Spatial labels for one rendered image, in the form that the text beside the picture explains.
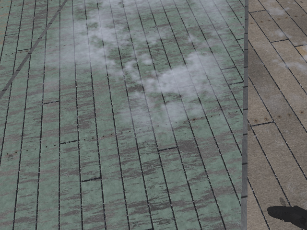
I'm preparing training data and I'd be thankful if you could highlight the robot right hand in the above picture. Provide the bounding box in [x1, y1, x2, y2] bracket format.
[267, 205, 307, 230]

